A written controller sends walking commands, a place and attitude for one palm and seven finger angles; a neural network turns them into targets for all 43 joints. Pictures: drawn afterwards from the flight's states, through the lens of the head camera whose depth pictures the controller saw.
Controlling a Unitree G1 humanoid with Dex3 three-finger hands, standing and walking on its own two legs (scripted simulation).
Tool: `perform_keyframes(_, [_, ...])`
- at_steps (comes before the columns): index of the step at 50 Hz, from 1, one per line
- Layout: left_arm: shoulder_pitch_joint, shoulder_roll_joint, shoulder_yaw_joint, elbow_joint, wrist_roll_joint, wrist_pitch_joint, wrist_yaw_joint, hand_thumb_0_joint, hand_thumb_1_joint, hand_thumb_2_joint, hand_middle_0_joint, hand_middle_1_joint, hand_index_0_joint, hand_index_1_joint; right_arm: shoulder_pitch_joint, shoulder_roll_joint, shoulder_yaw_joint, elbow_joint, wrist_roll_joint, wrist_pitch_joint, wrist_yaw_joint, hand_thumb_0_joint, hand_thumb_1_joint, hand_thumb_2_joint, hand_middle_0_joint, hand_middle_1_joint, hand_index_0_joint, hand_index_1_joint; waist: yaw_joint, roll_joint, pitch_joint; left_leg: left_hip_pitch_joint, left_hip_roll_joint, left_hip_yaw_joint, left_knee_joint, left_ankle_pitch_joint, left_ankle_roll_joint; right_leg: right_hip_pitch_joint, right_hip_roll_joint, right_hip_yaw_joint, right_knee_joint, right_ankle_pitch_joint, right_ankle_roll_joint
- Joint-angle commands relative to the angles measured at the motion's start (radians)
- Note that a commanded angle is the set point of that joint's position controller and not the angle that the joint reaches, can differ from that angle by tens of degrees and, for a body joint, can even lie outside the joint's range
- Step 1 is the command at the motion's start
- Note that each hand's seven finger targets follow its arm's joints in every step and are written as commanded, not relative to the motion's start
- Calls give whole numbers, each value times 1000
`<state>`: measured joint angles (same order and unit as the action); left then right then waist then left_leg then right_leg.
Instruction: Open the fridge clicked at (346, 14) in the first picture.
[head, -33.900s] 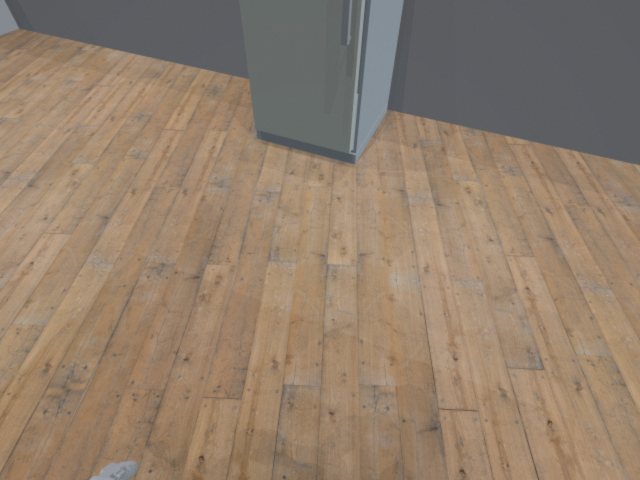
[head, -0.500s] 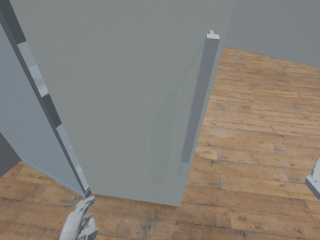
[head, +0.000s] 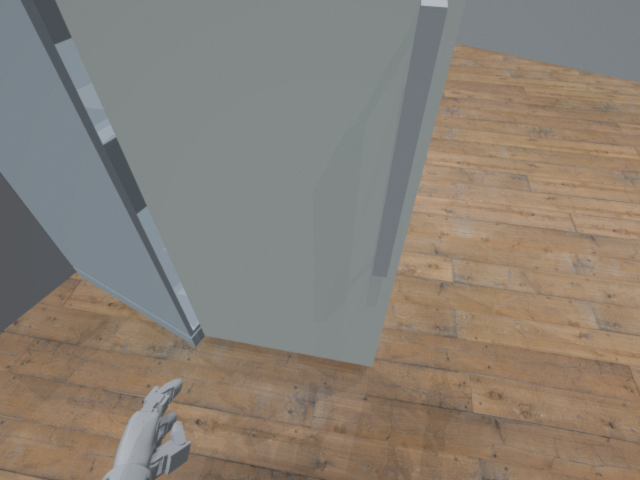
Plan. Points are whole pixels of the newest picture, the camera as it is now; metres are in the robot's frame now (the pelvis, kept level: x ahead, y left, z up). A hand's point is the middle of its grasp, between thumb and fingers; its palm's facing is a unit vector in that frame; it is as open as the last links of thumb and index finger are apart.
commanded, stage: step back with the hand held close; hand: right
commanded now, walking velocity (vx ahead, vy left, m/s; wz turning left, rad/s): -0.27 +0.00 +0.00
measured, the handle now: (399, 167) +0.54 -0.10 +0.11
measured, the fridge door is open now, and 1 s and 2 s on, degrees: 71 71 71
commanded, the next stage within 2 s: stop stepping back and stand still in 0.88 s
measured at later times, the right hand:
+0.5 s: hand out of the picture +0.13 -0.27 +0.17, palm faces +0.54 +0.69 -0.48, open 7.4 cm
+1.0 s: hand out of the picture +0.03 -0.24 +0.20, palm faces +0.47 +0.80 -0.38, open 7.4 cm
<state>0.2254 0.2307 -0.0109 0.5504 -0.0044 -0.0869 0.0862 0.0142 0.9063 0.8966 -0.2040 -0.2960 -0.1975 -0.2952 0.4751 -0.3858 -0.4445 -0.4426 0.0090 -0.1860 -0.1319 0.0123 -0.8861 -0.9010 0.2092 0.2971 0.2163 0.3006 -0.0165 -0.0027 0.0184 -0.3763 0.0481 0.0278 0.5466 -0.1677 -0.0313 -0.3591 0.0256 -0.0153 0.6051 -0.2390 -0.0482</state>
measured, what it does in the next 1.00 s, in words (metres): walks backwards: right foot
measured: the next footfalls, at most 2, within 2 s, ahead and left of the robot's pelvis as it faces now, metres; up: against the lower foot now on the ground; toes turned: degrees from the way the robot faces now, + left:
right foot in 0.70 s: -0.04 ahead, -0.11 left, +0.00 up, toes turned -7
left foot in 1.06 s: -0.20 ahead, +0.15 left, +0.00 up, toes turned +3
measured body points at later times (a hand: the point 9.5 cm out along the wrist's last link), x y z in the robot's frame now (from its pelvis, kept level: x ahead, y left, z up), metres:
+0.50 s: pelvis -0.06 +0.02 -0.02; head -0.05 +0.00 +0.43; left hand +0.13 +0.24 -0.09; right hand +0.09 -0.31 +0.20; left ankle +0.05 +0.14 -0.73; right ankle +0.05 -0.10 -0.72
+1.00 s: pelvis -0.17 +0.03 +0.01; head -0.16 +0.00 +0.46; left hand +0.01 +0.23 -0.06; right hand +0.00 -0.28 +0.22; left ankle -0.21 +0.15 -0.70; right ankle -0.08 -0.10 -0.73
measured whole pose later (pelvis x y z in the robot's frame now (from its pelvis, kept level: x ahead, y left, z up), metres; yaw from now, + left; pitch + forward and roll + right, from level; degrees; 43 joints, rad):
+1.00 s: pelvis -0.17 +0.03 +0.01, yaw +0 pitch +1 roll +3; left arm 0.20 0.14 -0.02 0.63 0.02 -0.21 0.03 0.01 0.90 0.90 -0.21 -0.30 -0.20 -0.30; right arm 0.47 -0.39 -0.44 -0.57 0.05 -0.18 -0.14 0.01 -0.89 -0.90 0.21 0.30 0.21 0.30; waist -0.03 0.01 0.00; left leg -0.29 -0.04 0.05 0.72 -0.47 -0.02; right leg -0.40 -0.12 -0.07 0.47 -0.09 0.01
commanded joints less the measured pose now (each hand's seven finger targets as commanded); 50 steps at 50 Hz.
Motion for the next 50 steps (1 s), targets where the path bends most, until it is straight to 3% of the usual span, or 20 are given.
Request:
perform_keyframes(1, [-95,136,58,-163,4,-76,12,0,900,900,-200,-300,-200,-300,-59,-182,-110,-228,-23,-90,-24,0,-900,-900,200,300,200,300,-3,-72,-79,292,-2,-80,33,-101,29,-338,-123,160,-259,-414,-55])
perform_keyframes(8, [-61,120,54,-136,18,-107,2,0,900,900,-200,-300,-200,-300,-88,-202,-131,-273,-18,-127,-30,0,-900,-900,200,300,200,300,10,12,-65,98,60,-193,-84,-238,70,-233,-65,115,-97,-371,-19])
perform_keyframes(11, [-53,111,50,-116,19,-116,3,0,900,900,-200,-300,-200,-300,-87,-198,-123,-264,-6,-134,-34,0,-900,-900,200,300,200,300,14,-14,-84,22,63,-164,-98,-239,70,-131,-60,106,-94,-295,-1])
perform_keyframes(18, [-75,140,67,-133,10,-139,1,0,900,900,-200,-300,-200,-300,-72,-186,-162,-236,-29,-153,-25,0,-900,-900,200,300,200,300,-6,-160,-112,386,-85,-67,283,-8,13,-512,-216,257,-337,-513,-86])
perform_keyframes(21, [-90,142,77,-138,13,-148,-8,0,900,900,-200,-300,-200,-300,-50,-197,-177,-237,-30,-162,-13,0,-900,-900,200,300,200,300,-8,-149,-88,388,-92,-108,286,-30,21,-550,-231,236,-301,-536,-98])
perform_keyframes(24, [-78,126,77,-130,16,-151,-18,0,900,900,-200,-300,-200,-300,-69,-196,-159,-268,-21,-167,-1,0,-900,-900,200,300,200,300,6,-17,-62,167,-15,-252,72,-96,74,-392,-116,118,-128,-466,-33])
perform_keyframes(27, [-56,76,67,-80,22,-128,-30,0,900,900,-200,-300,-200,-300,-92,-242,-146,-280,0,-141,-16,0,-900,-900,200,300,200,300,-1,234,-91,-201,253,-518,-300,-345,189,-51,7,-7,350,-248,66])
perform_keyframes(29, [-77,58,58,-64,28,-109,-37,0,900,900,-200,-300,-200,-300,-114,-246,-136,-304,2,-126,-23,0,-900,-900,200,300,200,300,-3,276,-138,-167,282,-462,-302,-158,217,-21,-7,7,516,-251,65])
perform_keyframes(32, [-74,58,49,-69,22,-97,-24,0,900,900,-200,-300,-200,-300,-58,-235,-145,-285,6,-101,-27,0,-900,-900,200,300,200,300,9,167,-124,-100,167,-268,-130,190,132,65,-15,-17,128,-205,58])
perform_keyframes(33, [-72,66,49,-64,13,-94,-16,0,900,900,-200,-300,-200,-300,-48,-225,-140,-283,11,-98,-26,0,-900,-900,200,300,200,300,20,67,-131,-78,122,-224,-34,191,93,92,-2,-35,-82,-123,57])
perform_keyframes(34, [-80,101,60,-78,7,-100,-5,0,900,900,-200,-300,-200,-300,-60,-207,-129,-317,15,-109,-24,0,-900,-900,200,300,200,300,21,-153,-132,-53,25,-164,157,106,48,53,-115,81,-245,-51,21])
perform_keyframes(35, [-109,129,74,-101,15,-115,2,0,900,900,-200,-300,-200,-300,-77,-201,-131,-365,3,-119,-27,0,-900,-900,200,300,200,300,12,-455,-138,-32,-88,-61,437,-197,-10,-62,-354,327,-332,178,-55])
perform_keyframes(36, [-66,81,74,-83,31,-139,7,0,900,900,-200,-300,-200,-300,-49,-216,-163,-348,10,-126,-37,0,-900,-900,200,300,200,300,13,-357,-164,-138,-104,-115,624,-370,4,4,-430,335,-287,384,-113])
perform_keyframes(37, [-64,88,84,-69,18,-155,1,0,900,900,-200,-300,-200,-300,-40,-216,-168,-332,26,-136,-34,0,-900,-900,200,300,200,300,1,-213,-208,-156,-100,-143,681,-358,8,54,-441,257,-255,385,-123])
perform_keyframes(38, [-47,114,106,-71,13,-163,-7,0,900,900,-200,-300,-200,-300,-8,-222,-180,-350,39,-129,-24,0,-900,-900,200,300,200,300,10,-175,-244,-143,-115,-123,717,-384,4,70,-421,244,-233,367,-125])
perform_keyframes(39, [-33,118,114,-72,18,-170,-10,0,900,900,-200,-300,-200,-300,10,-218,-184,-388,50,-121,-22,0,-900,-900,200,300,200,300,13,-155,-234,-186,-103,-110,668,-377,-2,148,-403,235,-196,498,-139])
perform_keyframes(41, [-53,103,103,-52,17,-184,-21,0,900,900,-200,-300,-200,-300,-28,-166,-115,-423,45,-104,-20,0,-900,-900,200,300,200,300,11,-170,-203,-179,-88,-65,538,-343,-9,225,-370,160,-190,600,-109])
perform_keyframes(43, [-61,103,93,-50,10,-184,-36,0,900,900,-200,-300,-200,-300,-42,-138,-67,-397,39,-76,-18,0,-900,-900,200,300,200,300,16,-220,-164,-109,-86,-13,408,-328,-11,190,-352,128,-238,490,-80])
perform_keyframes(47, [-96,103,77,-53,17,-169,-28,0,900,900,-200,-300,-200,-300,-73,-152,-61,-306,31,-39,-28,0,-900,-900,200,300,200,300,19,-238,-106,58,-106,36,188,-337,4,48,-332,123,-385,2,-55])
perform_keyframes(50, [-109,106,83,-78,17,-143,-27,0,900,900,-200,-300,-200,-300,-1,-205,-114,-267,30,-37,-26,0,-900,-900,200,300,200,300,-3,-225,-126,215,-96,72,-93,-211,42,-33,-240,48,-351,-218,4])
